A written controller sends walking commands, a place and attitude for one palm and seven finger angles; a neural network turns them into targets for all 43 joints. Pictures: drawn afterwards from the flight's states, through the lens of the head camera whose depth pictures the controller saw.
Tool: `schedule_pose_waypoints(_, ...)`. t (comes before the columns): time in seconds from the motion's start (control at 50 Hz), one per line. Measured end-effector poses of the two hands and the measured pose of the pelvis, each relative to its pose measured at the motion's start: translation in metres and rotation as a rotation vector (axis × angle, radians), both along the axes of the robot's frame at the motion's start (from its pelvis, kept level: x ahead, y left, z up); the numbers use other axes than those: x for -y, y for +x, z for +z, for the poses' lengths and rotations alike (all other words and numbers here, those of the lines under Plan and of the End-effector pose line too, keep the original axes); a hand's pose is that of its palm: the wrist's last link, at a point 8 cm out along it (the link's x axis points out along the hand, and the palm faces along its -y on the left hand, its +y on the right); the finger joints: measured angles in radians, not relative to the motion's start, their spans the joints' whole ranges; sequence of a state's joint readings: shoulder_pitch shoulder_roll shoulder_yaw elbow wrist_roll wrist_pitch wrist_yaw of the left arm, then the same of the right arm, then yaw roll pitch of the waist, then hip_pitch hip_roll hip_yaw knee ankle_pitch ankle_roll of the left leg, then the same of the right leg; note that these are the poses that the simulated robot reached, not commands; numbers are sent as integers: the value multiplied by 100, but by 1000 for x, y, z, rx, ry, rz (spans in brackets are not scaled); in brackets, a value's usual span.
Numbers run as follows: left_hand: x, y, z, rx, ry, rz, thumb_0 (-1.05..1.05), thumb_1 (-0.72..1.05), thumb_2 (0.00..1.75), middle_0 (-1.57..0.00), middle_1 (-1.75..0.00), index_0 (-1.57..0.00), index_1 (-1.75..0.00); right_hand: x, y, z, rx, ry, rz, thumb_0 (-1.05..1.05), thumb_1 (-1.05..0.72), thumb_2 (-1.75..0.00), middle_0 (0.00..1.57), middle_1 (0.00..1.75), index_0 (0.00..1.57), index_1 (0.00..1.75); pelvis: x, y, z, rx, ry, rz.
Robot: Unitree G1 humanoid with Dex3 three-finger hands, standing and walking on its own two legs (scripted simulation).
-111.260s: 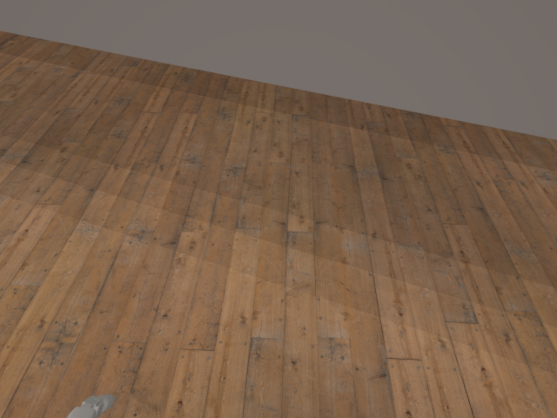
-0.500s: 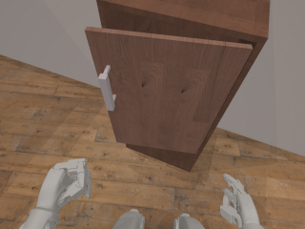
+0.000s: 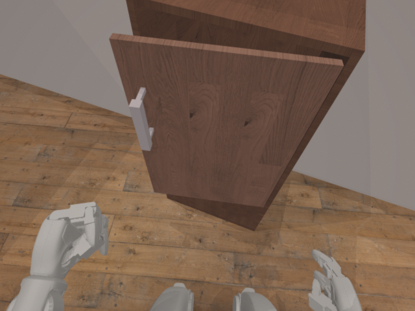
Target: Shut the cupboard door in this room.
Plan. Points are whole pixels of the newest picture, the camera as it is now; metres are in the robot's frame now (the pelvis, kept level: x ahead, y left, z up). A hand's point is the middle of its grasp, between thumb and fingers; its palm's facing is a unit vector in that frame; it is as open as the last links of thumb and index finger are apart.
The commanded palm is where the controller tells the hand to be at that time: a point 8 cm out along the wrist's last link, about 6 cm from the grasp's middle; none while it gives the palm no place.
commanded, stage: bring the fist close to the handle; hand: left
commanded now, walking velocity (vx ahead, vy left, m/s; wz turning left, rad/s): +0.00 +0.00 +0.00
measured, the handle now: (144, 120) +0.49 +0.18 +0.05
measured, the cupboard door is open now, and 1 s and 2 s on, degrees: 14 14 12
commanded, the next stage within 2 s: push the door shut along its arc in 1.50 s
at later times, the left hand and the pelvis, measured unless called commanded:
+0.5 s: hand (135, 210) +0.28 +0.15 +0.04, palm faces -0.11 -0.99 -0.03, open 3.1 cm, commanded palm +0.27 +0.22 +0.05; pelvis +0.00 -0.02 +0.00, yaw +0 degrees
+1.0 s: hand (144, 166) +0.37 +0.15 +0.05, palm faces -0.04 -1.00 -0.04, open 3.1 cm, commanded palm +0.35 +0.20 +0.05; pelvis +0.01 -0.02 +0.01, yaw +0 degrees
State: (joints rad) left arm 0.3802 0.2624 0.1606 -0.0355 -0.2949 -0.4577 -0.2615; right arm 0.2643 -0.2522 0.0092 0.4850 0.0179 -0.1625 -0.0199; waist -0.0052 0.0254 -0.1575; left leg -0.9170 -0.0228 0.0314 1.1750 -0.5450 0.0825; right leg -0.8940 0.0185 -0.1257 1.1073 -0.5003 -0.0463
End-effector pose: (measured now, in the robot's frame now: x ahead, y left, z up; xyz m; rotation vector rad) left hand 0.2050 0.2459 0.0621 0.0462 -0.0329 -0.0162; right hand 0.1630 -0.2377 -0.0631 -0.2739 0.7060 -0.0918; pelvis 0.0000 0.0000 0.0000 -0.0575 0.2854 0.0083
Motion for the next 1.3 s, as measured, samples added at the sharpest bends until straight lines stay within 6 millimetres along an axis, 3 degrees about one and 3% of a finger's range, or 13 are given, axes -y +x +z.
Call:
schedule_pose_waypoints(0.12, 11, -2, -21, -141, -12, -59, 1, 91, 90, -130, -150, -130, -150, -2, 6, -2, 10, 29, -2, 1, -91, -90, 20, 30, 20, 30, 2, 0, 0, -3, 3, -2)
schedule_pose_waypoints(0.2, 14, -1, -17, -121, -8, -52, 2, 90, 90, -130, -150, -130, -150, -2, 8, -1, 22, 22, 6, 1, -91, -90, 20, 30, 20, 30, 5, 0, 1, 0, 6, 0)
schedule_pose_waypoints(0.32, 13, 26, -4, 29, 2, -12, 1, 90, 90, -131, -150, -130, -150, 2, 9, -10, 3, 13, 31, 1, -91, -90, 20, 30, 20, 30, 10, -2, -5, -13, 5, 10)
schedule_pose_waypoints(0.48, 39, 59, -20, -113, -10, -104, 1, 90, 90, -130, -150, -130, -150, 14, -5, -12, -49, 27, -30, 1, -91, -90, 20, 30, 20, 30, 14, 1, 1, -15, 19, -5)
schedule_pose_waypoints(0.6, 27, 81, -3, -13, -2, -2, 2, 90, 90, -130, -150, -130, -150, 24, -17, -14, -96, 20, -48, 1, -91, -90, 20, 30, 20, 30, 19, 5, 4, -16, 26, -9)
schedule_pose_waypoints(0.68, 29, 96, -9, -35, 4, -21, 1, 90, 90, -130, -150, -130, -150, 30, -22, -19, -134, 18, -54, 1, -91, -90, 20, 30, 20, 30, 20, 6, 4, -21, 27, -7)
schedule_pose_waypoints(0.78, 43, 110, -22, -99, -14, -79, 1, 90, 90, -130, -150, -130, -150, 35, -28, -21, -163, 12, -81, 1, -91, -90, 20, 30, 20, 30, 21, 6, 5, -25, 31, -13)
schedule_pose_waypoints(0.94, 39, 136, -3, 9, -16, -18, 1, 90, 90, -130, -150, -130, -150, 36, -34, -22, -190, 19, -94, 1, -91, -90, 20, 30, 20, 30, 21, 7, 7, -29, 37, -21)
schedule_pose_waypoints(1.08, 44, 154, -17, -77, -20, -56, 1, 90, 90, -130, -150, -130, -150, 34, -45, -26, -233, 26, -104, 1, -91, -90, 20, 30, 20, 30, 19, 3, 7, -33, 33, -16)
schedule_pose_waypoints(1.18, 52, 169, -11, -23, -41, -53, 2, 90, 90, -130, -150, -130, -150, 34, -57, -29, -267, 16, -123, 1, -91, -90, 20, 30, 20, 30, 17, 1, 6, -39, 33, -24)
schedule_pose_waypoints(1.3, 43, 172, -7, -21, -18, -29, 1, 90, 90, -130, -150, -130, -150, 32, -72, -29, -300, 33, -150, 1, -91, -90, 20, 30, 20, 30, 14, 1, 7, -40, 36, -36)
